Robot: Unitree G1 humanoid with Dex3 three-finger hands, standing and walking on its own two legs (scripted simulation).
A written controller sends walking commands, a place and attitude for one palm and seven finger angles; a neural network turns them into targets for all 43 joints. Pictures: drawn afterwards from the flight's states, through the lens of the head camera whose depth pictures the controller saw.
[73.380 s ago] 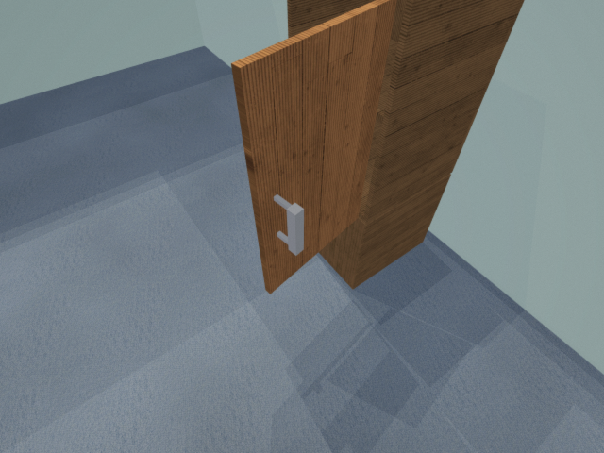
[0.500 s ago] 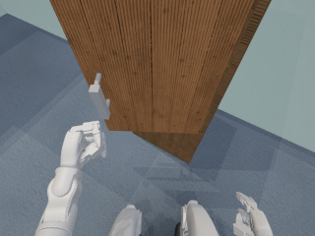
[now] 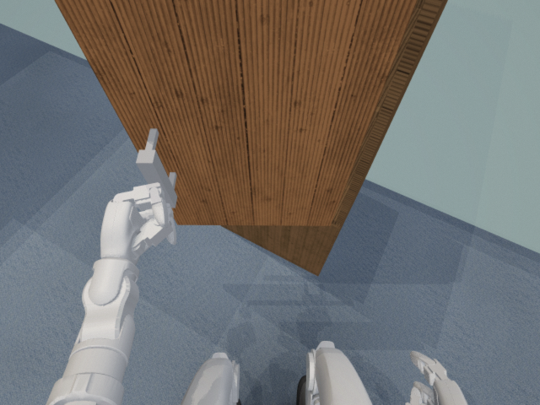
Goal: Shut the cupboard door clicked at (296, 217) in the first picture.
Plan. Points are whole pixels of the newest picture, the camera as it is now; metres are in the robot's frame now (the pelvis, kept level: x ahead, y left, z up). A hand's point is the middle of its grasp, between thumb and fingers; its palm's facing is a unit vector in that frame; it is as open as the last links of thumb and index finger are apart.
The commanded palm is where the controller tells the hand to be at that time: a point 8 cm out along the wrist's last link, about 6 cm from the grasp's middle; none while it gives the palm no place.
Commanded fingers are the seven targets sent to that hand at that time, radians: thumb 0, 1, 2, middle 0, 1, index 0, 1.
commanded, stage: bring the fist close to the handle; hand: left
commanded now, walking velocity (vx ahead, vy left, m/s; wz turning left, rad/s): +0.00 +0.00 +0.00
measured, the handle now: (161, 170) +0.46 +0.18 +0.03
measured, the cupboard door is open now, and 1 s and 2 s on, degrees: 29 17 3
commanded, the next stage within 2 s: push the door shut along its arc in 0.18 s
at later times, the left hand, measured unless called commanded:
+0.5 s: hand (172, 215) +0.38 +0.15 +0.03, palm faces -0.07 -1.00 -0.04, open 3.1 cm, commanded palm +0.37 +0.20 +0.03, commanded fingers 0.00 0.90 0.90 -1.30 -1.50 -1.30 -1.50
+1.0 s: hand (185, 176) +0.45 +0.14 +0.03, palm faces -0.19 -0.98 -0.04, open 3.1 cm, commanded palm +0.44 +0.19 +0.03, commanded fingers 0.00 0.90 0.90 -1.30 -1.50 -1.30 -1.50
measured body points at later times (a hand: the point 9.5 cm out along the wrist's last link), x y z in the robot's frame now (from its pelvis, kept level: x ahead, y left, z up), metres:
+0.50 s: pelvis -0.01 +0.01 +0.00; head +0.10 +0.01 +0.43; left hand +0.38 +0.20 +0.03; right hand +0.13 -0.24 -0.12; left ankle +0.01 +0.12 -0.63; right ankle +0.05 -0.11 -0.63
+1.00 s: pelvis -0.02 +0.01 -0.01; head +0.12 +0.01 +0.42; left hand +0.45 +0.19 +0.03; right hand +0.05 -0.26 -0.13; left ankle +0.01 +0.12 -0.63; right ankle +0.05 -0.11 -0.63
